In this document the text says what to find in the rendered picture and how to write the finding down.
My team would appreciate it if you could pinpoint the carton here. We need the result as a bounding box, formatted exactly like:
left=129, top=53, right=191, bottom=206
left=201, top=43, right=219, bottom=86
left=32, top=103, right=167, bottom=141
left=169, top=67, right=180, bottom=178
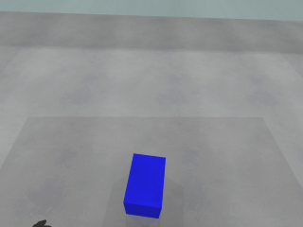
left=123, top=153, right=166, bottom=218

